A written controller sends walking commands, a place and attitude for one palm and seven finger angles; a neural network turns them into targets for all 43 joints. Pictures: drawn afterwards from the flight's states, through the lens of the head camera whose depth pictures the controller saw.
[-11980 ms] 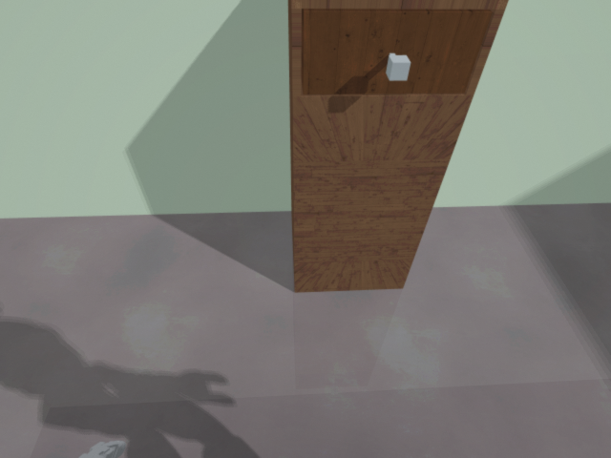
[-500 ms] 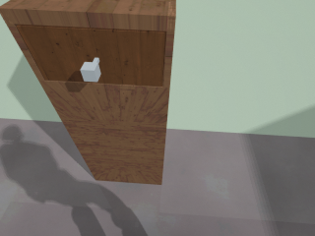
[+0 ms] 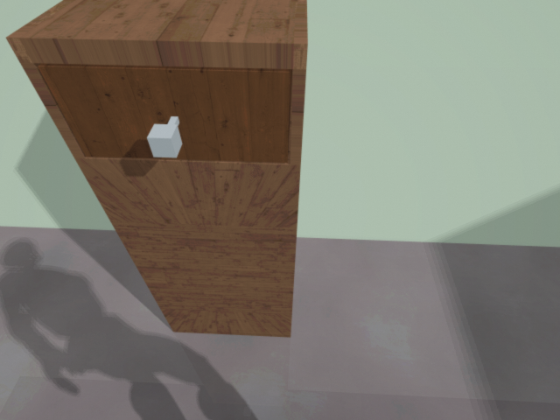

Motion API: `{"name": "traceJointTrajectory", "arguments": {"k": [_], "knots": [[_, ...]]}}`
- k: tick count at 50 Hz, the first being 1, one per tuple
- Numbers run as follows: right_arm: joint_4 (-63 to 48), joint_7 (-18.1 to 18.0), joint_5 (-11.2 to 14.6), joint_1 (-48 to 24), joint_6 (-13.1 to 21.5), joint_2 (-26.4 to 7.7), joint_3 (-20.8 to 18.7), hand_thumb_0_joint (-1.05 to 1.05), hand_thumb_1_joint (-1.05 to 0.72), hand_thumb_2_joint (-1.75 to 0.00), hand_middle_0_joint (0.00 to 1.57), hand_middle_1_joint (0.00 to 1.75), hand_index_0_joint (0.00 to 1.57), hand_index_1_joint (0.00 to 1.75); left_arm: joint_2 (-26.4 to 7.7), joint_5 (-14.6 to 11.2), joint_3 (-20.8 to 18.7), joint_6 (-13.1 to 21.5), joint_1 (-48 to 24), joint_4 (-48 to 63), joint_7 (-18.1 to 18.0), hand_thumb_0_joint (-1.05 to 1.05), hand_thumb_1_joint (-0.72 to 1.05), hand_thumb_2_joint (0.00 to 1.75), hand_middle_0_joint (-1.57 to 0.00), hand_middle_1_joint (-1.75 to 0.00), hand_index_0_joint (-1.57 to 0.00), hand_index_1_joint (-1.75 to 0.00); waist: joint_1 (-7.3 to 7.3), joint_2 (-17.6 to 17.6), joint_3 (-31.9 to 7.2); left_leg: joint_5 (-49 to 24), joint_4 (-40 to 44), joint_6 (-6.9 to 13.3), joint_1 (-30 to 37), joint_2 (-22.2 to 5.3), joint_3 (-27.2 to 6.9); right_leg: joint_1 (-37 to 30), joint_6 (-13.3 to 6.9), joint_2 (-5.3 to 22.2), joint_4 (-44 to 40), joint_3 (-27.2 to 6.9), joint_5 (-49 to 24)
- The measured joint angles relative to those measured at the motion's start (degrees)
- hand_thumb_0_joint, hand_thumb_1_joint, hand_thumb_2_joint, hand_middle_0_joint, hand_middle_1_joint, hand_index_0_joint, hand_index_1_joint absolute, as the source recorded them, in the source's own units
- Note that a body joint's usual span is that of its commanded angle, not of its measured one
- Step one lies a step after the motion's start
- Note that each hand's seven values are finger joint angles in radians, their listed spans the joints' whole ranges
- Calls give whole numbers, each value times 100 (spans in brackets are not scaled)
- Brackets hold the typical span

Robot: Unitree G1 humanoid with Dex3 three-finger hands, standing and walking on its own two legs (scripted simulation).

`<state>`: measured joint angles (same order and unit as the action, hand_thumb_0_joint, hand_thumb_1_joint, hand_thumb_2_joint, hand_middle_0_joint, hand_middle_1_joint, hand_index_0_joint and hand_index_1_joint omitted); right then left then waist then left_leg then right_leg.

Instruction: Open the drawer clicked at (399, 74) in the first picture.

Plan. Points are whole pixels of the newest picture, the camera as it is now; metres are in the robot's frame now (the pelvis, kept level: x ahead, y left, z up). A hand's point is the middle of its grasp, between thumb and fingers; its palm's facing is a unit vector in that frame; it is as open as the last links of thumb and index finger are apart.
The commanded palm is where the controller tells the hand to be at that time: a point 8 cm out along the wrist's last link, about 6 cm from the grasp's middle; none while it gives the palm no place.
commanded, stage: come to a stop and stand still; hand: left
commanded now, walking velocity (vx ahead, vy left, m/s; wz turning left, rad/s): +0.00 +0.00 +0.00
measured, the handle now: (168, 133) +0.51 +0.21 +0.15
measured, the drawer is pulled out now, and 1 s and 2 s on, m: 0.00 0.00 0.00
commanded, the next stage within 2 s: look again from close up in 0.36 s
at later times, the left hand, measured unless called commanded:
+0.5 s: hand out of the picture +0.03 +0.18 -0.17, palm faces +0.00 -0.98 -0.20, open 7.3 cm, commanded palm none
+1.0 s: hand out of the picture +0.03 +0.16 -0.17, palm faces +0.02 -0.98 -0.18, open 7.3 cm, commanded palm none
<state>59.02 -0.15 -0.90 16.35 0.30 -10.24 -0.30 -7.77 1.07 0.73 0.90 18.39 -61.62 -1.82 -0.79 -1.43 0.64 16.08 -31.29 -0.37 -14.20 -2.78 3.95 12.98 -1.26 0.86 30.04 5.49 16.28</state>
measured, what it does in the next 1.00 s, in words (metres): stands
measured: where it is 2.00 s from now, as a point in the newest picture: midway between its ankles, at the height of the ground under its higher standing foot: outside the picture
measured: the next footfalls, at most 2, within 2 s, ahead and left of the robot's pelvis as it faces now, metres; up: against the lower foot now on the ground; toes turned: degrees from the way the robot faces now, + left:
none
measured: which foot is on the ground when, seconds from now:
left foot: down 0.00-1.00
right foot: down 0.00-1.00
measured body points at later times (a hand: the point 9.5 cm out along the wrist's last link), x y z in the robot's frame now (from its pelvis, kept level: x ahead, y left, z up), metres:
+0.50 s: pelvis +0.02 +0.01 +0.01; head +0.03 +0.00 +0.45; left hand +0.03 +0.23 -0.15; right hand +0.00 -0.20 -0.16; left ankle +0.01 +0.12 -0.73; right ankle +0.00 -0.11 -0.73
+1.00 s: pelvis +0.03 +0.00 +0.01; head +0.04 -0.01 +0.46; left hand +0.03 +0.22 -0.15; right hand +0.03 -0.22 -0.16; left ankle +0.01 +0.12 -0.73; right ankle +0.00 -0.11 -0.73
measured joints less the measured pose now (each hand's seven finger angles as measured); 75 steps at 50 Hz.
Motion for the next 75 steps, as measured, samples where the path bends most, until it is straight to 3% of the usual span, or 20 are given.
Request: {"name": "traceJointTrajectory", "arguments": {"k": [16, 37, 54, 55, 56, 59, 60, 62, 65, 69, 72, 75], "knots": [[393, -24, -2, 256, 77, 246, 200, 1, -91, -89, 20, 30, 20, 30, -161, -41, -31, -6, -294, 38, 18, 0, 91, 90, -19, -30, -20, -30, 12, 33, 33, -134, 461, 108, 303, 192, 147, -121, 125, 169, -144, -140, -24], [618, -126, 18, -94, 123, 139, 135, 1, -92, -89, 20, 30, 20, 30, 1, -17, -26, 7, -122, -300, 25, 0, 91, 89, -20, -30, -20, -30, 108, 176, 68, -70, 628, 32, 529, 133, 122, -363, 84, 94, -341, -110, 35], [649, -122, 23, -106, 75, 139, 135, 1, -93, -89, 20, 30, 20, 30, -55, -3, -39, 53, -196, -285, -22, 0, 91, 89, -19, -30, -20, -30, 104, 128, 53, -68, 580, -52, 494, 28, 61, -412, 15, -9, -435, -46, 13], [404, -170, 101, -16, 106, 89, 173, 2, -93, -89, 20, 30, 20, 30, -98, 178, 88, -303, 60, 582, -66, 1, 92, 89, -20, -30, -20, -30, 167, 103, 101, -13, 516, -46, 467, -4, 103, -355, 10, -38, -382, -89, 8], [140, -269, 162, 110, 335, 47, 183, 2, -93, -89, 20, 30, 20, 30, -218, 388, 184, -418, 364, 1585, -169, 2, 93, 89, -20, -30, -21, -30, 250, 109, 152, 1, 522, -38, 492, 1, 176, -301, 0, -30, -285, -163, 28], [-409, -488, 360, 277, 1049, -128, 48, 2, -93, -89, 20, 30, 20, 30, -546, 663, 286, -426, 762, 3887, -696, 3, 93, 88, -20, -31, -21, -31, 280, -16, 51, -11, 419, -25, 347, 80, 189, -89, 8, 64, -4, -182, 143], [-596, -509, 372, 240, 1175, -207, 13, 2, -93, -89, 20, 30, 20, 30, -627, 884, 305, -470, 737, 4454, -835, 3, 92, 88, -20, -32, -21, -32, 248, -82, -13, -6, 354, -9, 256, 107, 172, 1, 17, 96, 85, -167, 174], [-970, -488, 279, 33, 1288, -373, -18, 2, -93, -89, 20, 30, 20, 30, -779, 1564, 335, -437, 531, 5264, -1124, 3, 89, 87, -20, -33, -21, -34, 148, -203, -182, 24, 161, 19, -21, 140, 151, 280, 24, 147, 307, -152, 232], [-1583, -326, 73, -404, 1126, -498, -104, 2, -92, -89, 20, 30, 20, 30, -902, 2925, 308, -291, 48, 5759, -1518, 2, 83, 85, -20, -36, -21, -37, 76, -278, -447, 89, -154, 26, -487, 141, 199, 799, 11, 173, 684, -213, 317], [-2238, 24, -57, -948, 477, -477, -182, 2, -92, -89, 20, 30, 20, 30, -829, 4499, 326, -68, 45, 5982, -1704, 1, 74, 82, -20, -41, -21, -42, 246, -86, -638, 147, -369, -23, -854, 55, 412, 1332, -43, 94, 1027, -437, 354], [-2594, 214, -97, -1162, 36, -482, -183, 1, -91, -89, 20, 30, 20, 30, -835, 5272, 460, 42, 466, 6190, -1696, 0, 67, 79, -21, -46, -22, -46, 440, 161, -598, 168, -491, -52, -1015, 15, 431, 1525, -95, 60, 1195, -460, 398], [-2812, 261, -191, -1247, -235, -500, -208, 1, -91, -89, 20, 30, 20, 30, -1003, 5757, 514, 29, 899, 6369, -1792, 0, 59, 76, -22, -50, -23, -50, 661, 307, -490, 208, -640, -84, -1121, -25, 322, 1558, -145, 35, 1276, -355, 446]]}}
